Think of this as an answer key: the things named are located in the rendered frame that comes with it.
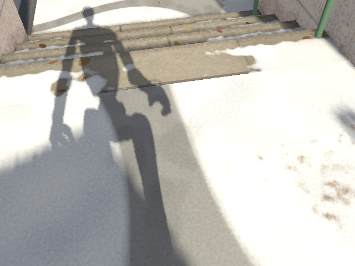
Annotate stairs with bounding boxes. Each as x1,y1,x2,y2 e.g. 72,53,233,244
0,10,303,67

